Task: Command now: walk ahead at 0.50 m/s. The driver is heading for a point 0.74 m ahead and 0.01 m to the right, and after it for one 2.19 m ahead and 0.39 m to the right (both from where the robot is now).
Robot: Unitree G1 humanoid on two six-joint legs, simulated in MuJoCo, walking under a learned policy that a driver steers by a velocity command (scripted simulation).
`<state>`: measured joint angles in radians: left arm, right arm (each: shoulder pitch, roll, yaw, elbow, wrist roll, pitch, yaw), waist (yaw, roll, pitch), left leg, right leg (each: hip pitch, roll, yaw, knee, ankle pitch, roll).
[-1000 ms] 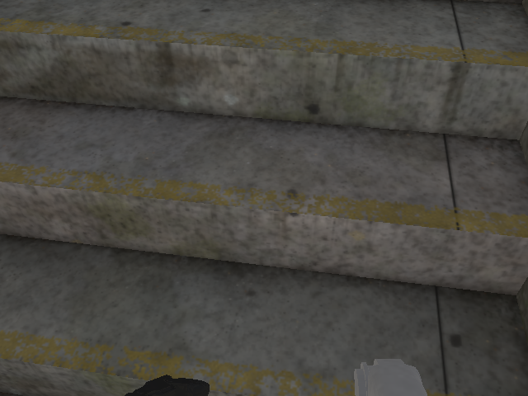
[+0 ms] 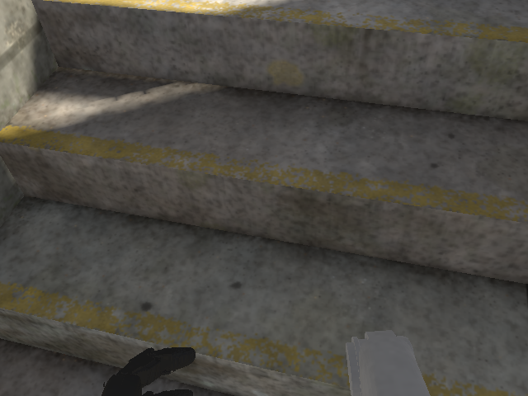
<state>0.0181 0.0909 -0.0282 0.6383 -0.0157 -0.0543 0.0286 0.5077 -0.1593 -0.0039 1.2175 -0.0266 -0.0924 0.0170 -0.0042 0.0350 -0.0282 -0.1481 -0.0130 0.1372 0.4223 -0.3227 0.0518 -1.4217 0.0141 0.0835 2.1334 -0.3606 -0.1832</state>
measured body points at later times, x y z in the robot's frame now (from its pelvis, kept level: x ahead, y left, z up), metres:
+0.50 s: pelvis +0.31 -0.02 +0.18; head +0.33 -0.02 +0.63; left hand +0.15 +0.17 +0.05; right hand +0.60 -0.14 +0.14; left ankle +0.44 +0.11 -0.25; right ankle +0.19 -0.13 -0.56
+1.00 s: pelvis +0.61 +0.03 +0.38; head +0.65 +0.03 +0.82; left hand +0.88 +0.17 +0.32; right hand +0.52 -0.18 +0.23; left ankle +0.55 +0.11 -0.38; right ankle +0.78 -0.06 -0.13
